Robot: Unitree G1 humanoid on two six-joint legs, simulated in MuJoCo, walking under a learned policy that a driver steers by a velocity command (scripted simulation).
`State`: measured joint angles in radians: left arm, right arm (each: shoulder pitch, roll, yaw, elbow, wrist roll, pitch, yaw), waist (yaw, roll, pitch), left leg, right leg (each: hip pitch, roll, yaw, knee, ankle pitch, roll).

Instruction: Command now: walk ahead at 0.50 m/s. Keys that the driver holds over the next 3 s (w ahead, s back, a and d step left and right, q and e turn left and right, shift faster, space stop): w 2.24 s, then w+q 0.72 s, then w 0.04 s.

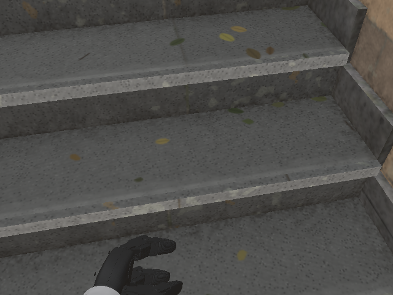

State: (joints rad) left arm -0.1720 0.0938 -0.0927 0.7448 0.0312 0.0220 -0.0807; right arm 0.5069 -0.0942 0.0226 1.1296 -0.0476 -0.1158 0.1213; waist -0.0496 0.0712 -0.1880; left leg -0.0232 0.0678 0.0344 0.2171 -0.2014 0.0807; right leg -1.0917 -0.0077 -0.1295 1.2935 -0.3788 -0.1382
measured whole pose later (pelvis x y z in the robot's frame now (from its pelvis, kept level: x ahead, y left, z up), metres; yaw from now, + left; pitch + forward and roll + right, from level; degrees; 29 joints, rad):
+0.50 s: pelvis +0.28 +0.01 +0.17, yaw +2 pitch +9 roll +3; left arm 0.49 0.08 -0.05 1.13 0.04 -0.11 -0.10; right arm -0.12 -0.08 0.07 0.80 -0.04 0.03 0.09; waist 0.05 -0.08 -0.19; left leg -1.09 0.05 0.15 1.37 -0.33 0.16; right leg -0.06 -0.08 -0.09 0.18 -0.21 -0.07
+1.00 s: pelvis +0.53 +0.01 +0.33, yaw +2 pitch +7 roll -2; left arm -0.09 0.08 -0.08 0.83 0.04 0.05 -0.08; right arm 0.51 -0.06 0.05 1.17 -0.08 -0.09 0.10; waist -0.05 0.05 -0.17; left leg -0.05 0.07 0.09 0.20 -0.27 0.03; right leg -1.28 -0.11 -0.12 1.57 -0.20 -0.21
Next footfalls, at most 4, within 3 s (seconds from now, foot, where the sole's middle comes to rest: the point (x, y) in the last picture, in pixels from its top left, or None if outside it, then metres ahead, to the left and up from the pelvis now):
0.50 left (152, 293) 0.44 0.13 -0.45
1.04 right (235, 156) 0.74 -0.11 -0.28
1.64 left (146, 50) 1.03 0.13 -0.11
2.24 right None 1.35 -0.09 0.06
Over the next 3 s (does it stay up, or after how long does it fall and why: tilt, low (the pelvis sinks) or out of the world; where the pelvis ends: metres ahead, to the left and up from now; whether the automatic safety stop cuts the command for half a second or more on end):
stays up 1.50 0.08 0.92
